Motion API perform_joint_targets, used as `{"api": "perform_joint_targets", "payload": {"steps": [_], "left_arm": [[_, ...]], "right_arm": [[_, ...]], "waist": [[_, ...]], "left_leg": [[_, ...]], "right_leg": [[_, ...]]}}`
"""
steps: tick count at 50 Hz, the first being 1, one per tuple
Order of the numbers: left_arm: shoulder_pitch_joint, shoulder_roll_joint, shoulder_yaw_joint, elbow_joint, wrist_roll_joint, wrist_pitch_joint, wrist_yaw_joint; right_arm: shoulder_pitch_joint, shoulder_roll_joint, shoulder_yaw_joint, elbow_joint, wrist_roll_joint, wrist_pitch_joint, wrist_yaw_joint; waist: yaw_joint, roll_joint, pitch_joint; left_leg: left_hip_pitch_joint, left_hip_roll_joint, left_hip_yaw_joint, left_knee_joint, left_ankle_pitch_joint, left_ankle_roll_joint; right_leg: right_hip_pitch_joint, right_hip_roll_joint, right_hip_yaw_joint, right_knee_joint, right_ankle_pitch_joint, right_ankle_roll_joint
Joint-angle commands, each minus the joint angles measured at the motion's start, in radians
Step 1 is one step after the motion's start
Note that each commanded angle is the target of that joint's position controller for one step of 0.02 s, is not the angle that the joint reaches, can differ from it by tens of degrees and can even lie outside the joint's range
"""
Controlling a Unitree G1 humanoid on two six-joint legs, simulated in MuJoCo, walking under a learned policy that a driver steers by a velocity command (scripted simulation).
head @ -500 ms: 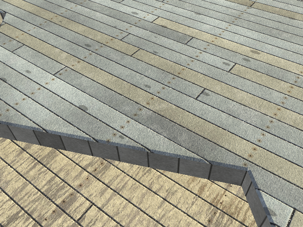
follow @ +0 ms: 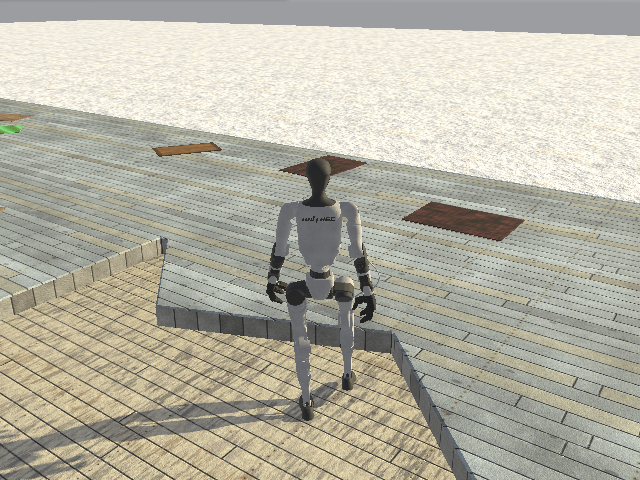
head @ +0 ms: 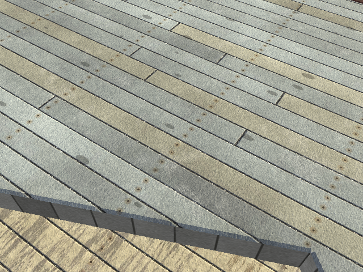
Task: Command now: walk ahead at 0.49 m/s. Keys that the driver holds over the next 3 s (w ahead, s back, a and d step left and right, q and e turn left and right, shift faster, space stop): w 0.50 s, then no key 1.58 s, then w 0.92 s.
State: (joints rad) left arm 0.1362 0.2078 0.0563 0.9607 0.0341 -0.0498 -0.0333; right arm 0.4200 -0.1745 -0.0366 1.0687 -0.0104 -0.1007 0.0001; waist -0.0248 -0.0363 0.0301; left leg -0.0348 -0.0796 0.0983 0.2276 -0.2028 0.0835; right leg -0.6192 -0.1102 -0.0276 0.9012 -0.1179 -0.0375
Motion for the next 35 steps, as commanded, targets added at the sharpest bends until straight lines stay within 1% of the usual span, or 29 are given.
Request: {"api": "perform_joint_targets", "payload": {"steps": [1,4,6,7,8,9,10,11,12,13,14,15,16,17,18,19,20,22,25,26,27,28,29,30,31,32,33,34,35], "left_arm": [[-0.098,0.014,-0.01,-0.072,-0.01,-0.005,-0.005],[-0.169,0.023,-0.013,-0.093,-0.014,-0.009,-0.003],[-0.187,0.038,-0.01,-0.106,-0.015,-0.015,0.0],[-0.177,0.046,-0.007,-0.106,-0.015,-0.019,0.004],[-0.143,0.055,-0.003,-0.097,-0.012,-0.025,0.009],[-0.069,0.069,0.005,-0.074,-0.011,-0.031,0.017],[0.071,0.081,0.015,-0.027,-0.004,-0.041,0.026],[0.232,0.129,0.031,0.016,0.018,-0.051,0.038],[0.365,0.251,0.062,0.027,0.04,-0.052,0.046],[0.317,0.235,0.065,0.031,-0.001,-0.033,0.033],[0.185,0.188,0.051,0.006,-0.025,-0.027,0.027],[0.11,0.121,0.033,-0.009,-0.026,-0.031,0.022],[0.088,0.083,0.022,-0.005,-0.022,-0.036,0.024],[0.091,0.052,0.01,0.011,-0.025,-0.041,0.029],[0.11,0.057,0.008,0.022,-0.022,-0.048,0.032],[0.145,0.059,0.007,0.035,-0.02,-0.057,0.033],[0.161,0.082,0.011,0.043,-0.023,-0.062,0.035],[0.183,0.096,0.01,0.046,-0.021,-0.067,0.037],[0.246,0.093,0.005,0.061,-0.02,-0.063,0.038],[0.254,0.09,0.001,0.064,-0.019,-0.062,0.039],[0.261,0.088,-0.003,0.063,-0.014,-0.061,0.04],[0.296,0.072,-0.007,0.077,-0.006,-0.058,0.041],[0.318,0.06,-0.014,0.084,-0.002,-0.056,0.042],[0.331,0.06,-0.017,0.09,-0.001,-0.055,0.044],[0.331,0.068,-0.019,0.092,-0.002,-0.055,0.048],[0.319,0.069,-0.021,0.091,-0.003,-0.051,0.052],[0.287,0.075,-0.02,0.086,-0.008,-0.048,0.057],[0.243,0.092,-0.014,0.078,-0.021,-0.043,0.06],[0.2,0.1,-0.008,0.067,-0.045,-0.041,0.058]], "right_arm": [[0.024,-0.112,-0.01,-0.037,0.002,-0.017,-0.003],[0.068,-0.124,-0.01,-0.019,-0.002,-0.016,-0.006],[0.078,-0.133,-0.012,-0.008,-0.008,-0.014,-0.012],[0.071,-0.139,-0.014,-0.006,-0.01,-0.013,-0.015],[0.057,-0.145,-0.015,-0.006,-0.012,-0.012,-0.018],[0.046,-0.157,-0.019,-0.005,-0.014,-0.009,-0.02],[0.03,-0.159,-0.018,-0.008,-0.012,-0.004,-0.019],[0.023,-0.141,-0.01,-0.023,-0.004,-0.006,-0.017],[0.123,-0.041,0.013,-0.053,0.04,-0.006,-0.006],[0.117,-0.107,-0.011,-0.035,0.021,-0.003,-0.008],[0.025,-0.13,-0.021,-0.058,0.003,0.001,-0.006],[-0.037,-0.112,-0.016,-0.071,-0.003,-0.004,0.0],[-0.061,-0.093,-0.017,-0.073,-0.009,0.001,0.004],[-0.057,-0.081,-0.016,-0.073,-0.023,0.014,0.008],[-0.031,-0.06,-0.012,-0.066,-0.03,0.026,0.013],[-0.028,-0.056,-0.013,-0.064,-0.034,0.034,0.016],[-0.034,-0.05,-0.013,-0.068,-0.035,0.04,0.019],[-0.114,-0.064,-0.016,-0.093,-0.038,0.05,0.023],[-0.249,-0.069,-0.014,-0.14,-0.028,0.058,0.024],[-0.276,-0.061,-0.011,-0.147,-0.023,0.056,0.022],[-0.285,-0.046,-0.005,-0.145,-0.019,0.057,0.018],[-0.231,-0.016,0.005,-0.118,-0.014,0.062,0.007],[-0.227,-0.012,0.008,-0.108,-0.01,0.063,-0.001],[-0.235,-0.019,0.008,-0.107,-0.009,0.062,-0.008],[-0.225,-0.031,0.004,-0.102,-0.012,0.061,-0.017],[-0.202,-0.036,0.004,-0.094,-0.015,0.058,-0.026],[-0.133,-0.041,0.001,-0.07,-0.013,0.05,-0.035],[-0.042,-0.044,-0.004,-0.037,-0.01,0.037,-0.04],[0.059,-0.05,-0.009,0.003,-0.009,0.02,-0.044]], "waist": [[0.006,0.094,0.078],[-0.015,0.101,0.076],[-0.011,0.1,0.082],[0.0,0.1,0.074],[0.019,0.103,0.055],[0.049,0.109,0.012],[0.106,0.088,-0.06],[0.163,0.064,-0.154],[0.147,-0.145,-0.309],[0.126,-0.122,-0.332],[0.073,-0.05,-0.169],[0.058,-0.003,-0.073],[0.03,0.012,-0.015],[0.003,0.009,0.006],[-0.01,-0.013,-0.009],[-0.015,0.0,-0.013],[-0.023,-0.01,-0.023],[-0.013,-0.009,-0.005],[0.02,-0.009,0.035],[0.024,-0.006,0.049],[0.024,-0.007,0.042],[0.02,-0.047,-0.002],[0.03,-0.056,-0.006],[0.035,-0.059,-0.009],[0.032,-0.074,-0.01],[0.021,-0.081,-0.024],[-0.013,-0.086,-0.053],[-0.067,-0.068,-0.068],[-0.121,-0.035,-0.089]], "left_leg": [[-0.057,0.255,-0.139,-0.121,0.35,0.109],[0.014,0.264,-0.117,-0.097,0.424,0.104],[0.075,0.289,-0.118,-0.061,0.506,0.101],[0.101,0.297,-0.112,-0.027,0.584,0.096],[0.121,0.298,-0.103,0.036,0.718,0.087],[0.136,0.293,-0.095,0.135,0.835,0.077],[0.117,0.262,-0.071,0.303,0.87,0.061],[-0.04,0.23,-0.058,0.518,0.679,0.043],[-0.381,0.088,0.011,0.925,0.155,-0.006],[-0.513,0.011,-0.098,1.09,-0.304,0.004],[-0.567,0.088,-0.145,1.094,-0.217,0.016],[-0.564,0.124,-0.143,1.041,-0.141,0.018],[-0.528,0.155,-0.141,0.976,-0.097,0.014],[-0.479,0.17,-0.138,0.93,-0.071,0.004],[-0.44,0.167,-0.126,0.915,-0.066,-0.007],[-0.436,0.166,-0.117,0.911,-0.061,-0.015],[-0.451,0.167,-0.107,0.893,-0.048,-0.025],[-0.511,0.184,-0.093,0.833,0.008,-0.043],[-0.579,0.193,-0.072,0.688,0.08,-0.067],[-0.569,0.183,-0.061,0.629,0.096,-0.074],[-0.535,0.162,-0.038,0.579,0.094,-0.079],[-0.459,0.133,-0.003,0.59,0.065,-0.078],[-0.427,0.112,0.014,0.583,0.054,-0.074],[-0.406,0.098,0.017,0.559,0.055,-0.065],[-0.397,0.085,0.021,0.545,0.021,-0.053],[-0.363,0.067,0.023,0.521,-0.01,-0.039],[-0.3,0.057,0.009,0.477,-0.003,-0.016],[-0.212,0.053,-0.001,0.334,0.08,-0.002],[-0.082,0.057,-0.005,0.126,0.281,0.004]], "right_leg": [[-0.002,0.021,-0.036,-0.165,0.092,0.01],[0.038,0.05,-0.059,-0.273,0.121,-0.007],[0.052,0.059,-0.053,-0.315,0.087,-0.03],[0.078,0.071,-0.056,-0.335,0.056,-0.044],[0.131,0.095,-0.065,-0.352,0.013,-0.06],[0.215,0.126,-0.078,-0.378,-0.021,-0.078],[0.371,0.156,-0.097,-0.445,0.014,-0.099],[0.615,0.061,-0.001,-0.446,0.036,-0.139],[0.933,-0.256,0.442,-0.478,-0.01,-0.275],[0.905,-0.312,0.675,-0.61,-0.051,-0.316],[0.75,-0.261,0.518,-0.637,-0.163,-0.275],[0.615,-0.218,0.416,-0.687,-0.161,-0.244],[0.522,-0.171,0.327,-0.721,-0.088,-0.201],[0.459,-0.127,0.252,-0.742,-0.009,-0.165],[0.434,-0.121,0.212,-0.74,0.09,-0.17],[0.437,-0.108,0.179,-0.732,0.206,-0.171],[0.44,-0.105,0.157,-0.738,0.213,-0.181],[0.448,-0.091,0.129,-0.767,0.168,-0.18],[0.484,-0.079,0.105,-0.785,0.169,-0.169],[0.488,-0.072,0.083,-0.769,0.273,-0.16],[0.497,-0.065,0.049,-0.725,0.448,-0.147],[0.498,-0.057,0.006,-0.674,0.559,-0.145],[0.497,-0.055,-0.007,-0.636,0.672,-0.142],[0.505,-0.057,-0.009,-0.609,0.723,-0.14],[0.529,-0.064,0.004,-0.573,0.76,-0.143],[0.547,-0.069,0.009,-0.516,0.847,-0.143],[0.558,-0.078,0.026,-0.442,0.922,-0.144],[0.551,-0.061,0.019,-0.329,0.891,-0.13],[0.511,-0.012,0.005,-0.184,0.728,-0.098]]}}
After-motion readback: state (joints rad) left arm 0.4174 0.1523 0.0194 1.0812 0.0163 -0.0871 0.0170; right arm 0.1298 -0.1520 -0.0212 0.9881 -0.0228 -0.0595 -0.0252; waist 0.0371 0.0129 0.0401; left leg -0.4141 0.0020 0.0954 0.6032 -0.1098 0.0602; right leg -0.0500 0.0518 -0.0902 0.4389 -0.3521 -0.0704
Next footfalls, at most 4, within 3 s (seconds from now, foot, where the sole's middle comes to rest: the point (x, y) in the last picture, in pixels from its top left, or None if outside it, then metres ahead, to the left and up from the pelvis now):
0.22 right None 0.30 -0.10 -0.78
0.72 left None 0.47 0.06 -0.78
1.04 right None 0.42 -0.13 -0.78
2.64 left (141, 187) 0.76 0.15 -0.64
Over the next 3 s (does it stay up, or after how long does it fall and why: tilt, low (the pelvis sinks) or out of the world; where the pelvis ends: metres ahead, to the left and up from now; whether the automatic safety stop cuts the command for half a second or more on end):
stays up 0.77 0.11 0.14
